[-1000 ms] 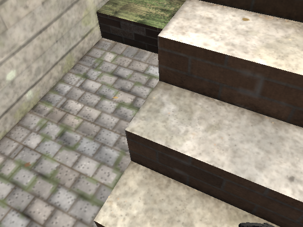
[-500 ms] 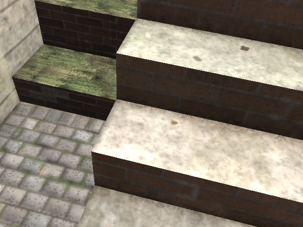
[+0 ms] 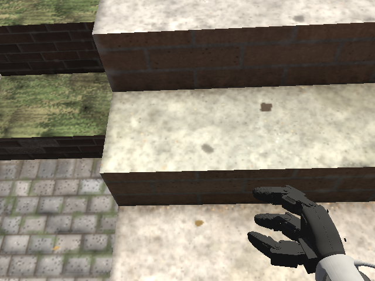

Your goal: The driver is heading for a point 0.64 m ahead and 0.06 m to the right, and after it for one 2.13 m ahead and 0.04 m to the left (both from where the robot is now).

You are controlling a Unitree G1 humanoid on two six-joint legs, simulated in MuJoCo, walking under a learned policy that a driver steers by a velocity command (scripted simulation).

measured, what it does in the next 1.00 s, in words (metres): climbs, turning right: right foot, then left foot 0.22 m higher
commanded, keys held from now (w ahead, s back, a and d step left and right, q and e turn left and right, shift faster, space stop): w+e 0.48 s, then w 0.14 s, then w+q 0.06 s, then q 0.32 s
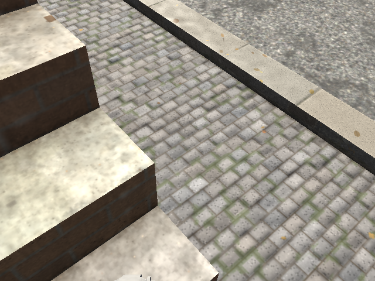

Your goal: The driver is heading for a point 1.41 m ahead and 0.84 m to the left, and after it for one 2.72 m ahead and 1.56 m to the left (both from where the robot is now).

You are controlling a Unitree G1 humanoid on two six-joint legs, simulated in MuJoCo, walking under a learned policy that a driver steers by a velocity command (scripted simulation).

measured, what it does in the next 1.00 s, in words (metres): walks backwards, turning left: left foot 0.20 m higher, then right foot 0.03 m lower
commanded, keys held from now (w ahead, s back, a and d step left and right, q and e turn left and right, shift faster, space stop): q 1.00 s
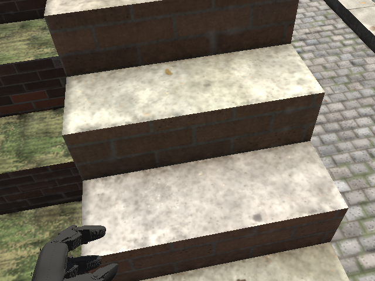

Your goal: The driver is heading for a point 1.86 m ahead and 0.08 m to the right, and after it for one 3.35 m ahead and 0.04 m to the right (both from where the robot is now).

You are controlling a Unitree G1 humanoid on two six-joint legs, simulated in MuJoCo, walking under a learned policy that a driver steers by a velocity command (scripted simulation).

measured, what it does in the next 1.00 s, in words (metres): goes down, backwards, turning left: left foot, then right foot 0.38 m lower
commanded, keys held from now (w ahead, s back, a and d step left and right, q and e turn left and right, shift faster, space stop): q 0.10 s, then no key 0.58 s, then w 0.32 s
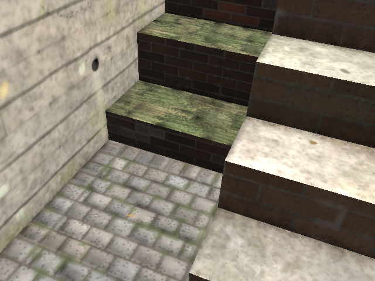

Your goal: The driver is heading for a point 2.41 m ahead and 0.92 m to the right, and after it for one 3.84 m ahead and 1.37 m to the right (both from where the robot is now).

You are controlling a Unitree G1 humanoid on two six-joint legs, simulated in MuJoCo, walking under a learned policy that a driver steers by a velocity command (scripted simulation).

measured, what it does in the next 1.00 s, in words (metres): goes down, backwards: right foot, then left foot 0.39 m lower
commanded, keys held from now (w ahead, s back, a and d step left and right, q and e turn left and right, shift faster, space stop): w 0.52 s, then w+e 0.48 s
